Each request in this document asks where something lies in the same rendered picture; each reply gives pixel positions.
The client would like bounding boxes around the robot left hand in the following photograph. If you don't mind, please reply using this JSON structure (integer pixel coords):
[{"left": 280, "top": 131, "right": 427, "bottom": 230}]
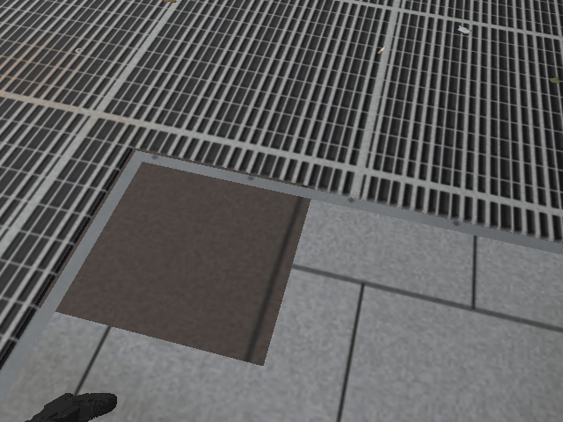
[{"left": 25, "top": 393, "right": 117, "bottom": 422}]

